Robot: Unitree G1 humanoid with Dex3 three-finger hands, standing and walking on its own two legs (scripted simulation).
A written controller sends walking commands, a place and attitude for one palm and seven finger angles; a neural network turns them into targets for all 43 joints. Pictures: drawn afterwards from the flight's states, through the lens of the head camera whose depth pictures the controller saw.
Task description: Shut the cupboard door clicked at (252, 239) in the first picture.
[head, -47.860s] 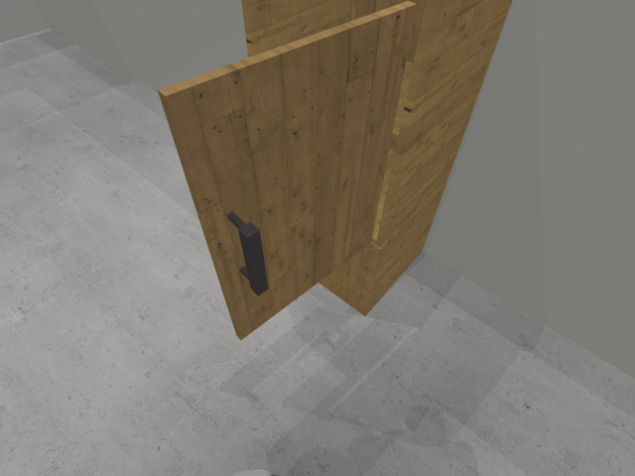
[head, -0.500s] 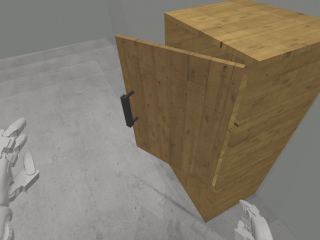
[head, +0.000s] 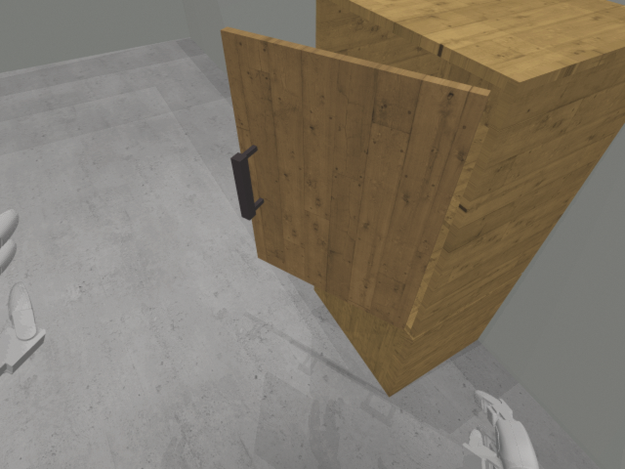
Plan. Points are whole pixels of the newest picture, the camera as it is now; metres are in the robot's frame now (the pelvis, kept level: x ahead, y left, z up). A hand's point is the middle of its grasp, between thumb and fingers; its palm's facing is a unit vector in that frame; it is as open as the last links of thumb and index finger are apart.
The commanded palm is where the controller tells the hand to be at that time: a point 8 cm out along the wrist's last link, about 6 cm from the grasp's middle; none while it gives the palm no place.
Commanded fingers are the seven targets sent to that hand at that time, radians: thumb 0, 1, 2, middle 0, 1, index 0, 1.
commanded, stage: step back with the hand held close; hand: left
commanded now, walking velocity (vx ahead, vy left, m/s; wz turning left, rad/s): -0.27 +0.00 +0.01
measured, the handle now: (250, 183) +0.66 +0.17 -0.04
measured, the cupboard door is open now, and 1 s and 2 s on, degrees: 29 29 29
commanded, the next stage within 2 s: stop stepping back and stand still in 0.96 s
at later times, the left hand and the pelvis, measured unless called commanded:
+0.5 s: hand out of the picture +0.12 +0.27 +0.18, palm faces +0.48 -0.76 -0.44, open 7.4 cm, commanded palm +0.05 +0.30 +0.18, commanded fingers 0.00 0.90 0.90 -0.20 -0.30 -0.20 -0.30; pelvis -0.08 +0.00 -0.01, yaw +3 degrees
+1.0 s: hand out of the picture +0.00 +0.29 +0.18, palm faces +0.51 -0.77 -0.39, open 7.4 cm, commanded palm -0.06 +0.31 +0.18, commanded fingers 0.00 0.90 0.90 -0.20 -0.30 -0.20 -0.30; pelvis -0.19 +0.00 -0.01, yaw +2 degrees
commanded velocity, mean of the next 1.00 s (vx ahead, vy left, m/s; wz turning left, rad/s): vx -0.37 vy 0.00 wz -0.07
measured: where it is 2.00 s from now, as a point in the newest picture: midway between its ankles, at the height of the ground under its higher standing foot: outside the picture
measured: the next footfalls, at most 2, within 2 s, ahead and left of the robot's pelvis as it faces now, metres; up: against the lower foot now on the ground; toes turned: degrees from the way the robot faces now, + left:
left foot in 0.80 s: -0.01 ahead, +0.11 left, +0.00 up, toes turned +8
right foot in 1.06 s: -0.29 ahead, -0.13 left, +0.00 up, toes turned +0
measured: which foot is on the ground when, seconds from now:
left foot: down 0.00-0.64, up 0.66-0.78, down 0.80-1.00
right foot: down 0.00-0.80, up 0.82-1.00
